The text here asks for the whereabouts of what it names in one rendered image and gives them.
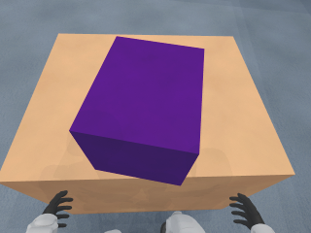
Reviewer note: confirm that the carton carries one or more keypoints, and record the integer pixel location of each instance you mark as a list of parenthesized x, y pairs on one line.
[(142, 114)]

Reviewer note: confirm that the robot right thigh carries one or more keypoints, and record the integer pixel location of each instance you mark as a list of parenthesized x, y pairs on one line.
[(181, 223)]

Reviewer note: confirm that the right robot hand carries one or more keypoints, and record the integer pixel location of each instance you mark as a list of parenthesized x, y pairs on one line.
[(250, 211)]

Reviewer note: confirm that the robot right forearm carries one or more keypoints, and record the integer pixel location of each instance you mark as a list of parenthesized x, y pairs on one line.
[(261, 228)]

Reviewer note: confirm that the left robot hand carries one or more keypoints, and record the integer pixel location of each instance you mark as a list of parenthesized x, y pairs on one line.
[(53, 207)]

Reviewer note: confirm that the robot left forearm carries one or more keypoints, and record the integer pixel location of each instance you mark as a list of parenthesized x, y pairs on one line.
[(45, 223)]

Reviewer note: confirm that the pedestal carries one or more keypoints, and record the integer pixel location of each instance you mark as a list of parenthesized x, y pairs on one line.
[(239, 149)]

